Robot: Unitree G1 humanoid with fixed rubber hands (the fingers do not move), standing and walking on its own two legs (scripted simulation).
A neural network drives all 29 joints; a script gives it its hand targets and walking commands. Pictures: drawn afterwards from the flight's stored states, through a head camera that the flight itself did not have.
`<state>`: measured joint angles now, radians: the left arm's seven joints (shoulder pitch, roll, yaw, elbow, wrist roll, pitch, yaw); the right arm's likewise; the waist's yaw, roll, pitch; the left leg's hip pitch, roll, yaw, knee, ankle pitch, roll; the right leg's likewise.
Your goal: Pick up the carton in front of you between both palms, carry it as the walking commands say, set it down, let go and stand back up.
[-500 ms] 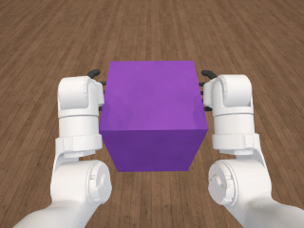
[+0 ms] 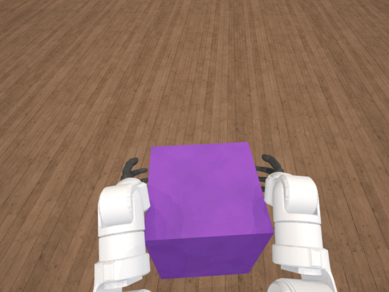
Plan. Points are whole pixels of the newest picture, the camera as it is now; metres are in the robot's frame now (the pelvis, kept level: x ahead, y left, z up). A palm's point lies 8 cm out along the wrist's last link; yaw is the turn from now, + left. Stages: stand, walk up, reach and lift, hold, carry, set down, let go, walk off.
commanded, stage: carry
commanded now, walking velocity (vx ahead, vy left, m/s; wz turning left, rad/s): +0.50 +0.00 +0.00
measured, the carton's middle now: (202, 213) +0.32 +0.00 -0.03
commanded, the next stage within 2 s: none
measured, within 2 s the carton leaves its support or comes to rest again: neither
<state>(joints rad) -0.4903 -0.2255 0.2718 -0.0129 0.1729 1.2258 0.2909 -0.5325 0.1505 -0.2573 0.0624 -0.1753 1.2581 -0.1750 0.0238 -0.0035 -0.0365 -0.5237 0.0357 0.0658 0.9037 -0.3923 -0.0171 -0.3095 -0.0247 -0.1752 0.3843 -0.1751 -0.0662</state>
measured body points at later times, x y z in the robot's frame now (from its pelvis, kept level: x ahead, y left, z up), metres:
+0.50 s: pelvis +0.30 +0.03 +0.00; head +0.27 +0.04 +0.45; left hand +0.61 +0.16 +0.10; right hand +0.58 -0.13 +0.09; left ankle +0.26 +0.12 -0.75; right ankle +0.39 -0.12 -0.70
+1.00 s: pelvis +0.54 -0.01 -0.01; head +0.56 -0.03 +0.44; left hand +0.86 +0.12 +0.08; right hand +0.84 -0.17 +0.07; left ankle +0.63 +0.09 -0.74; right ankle +0.53 -0.11 -0.75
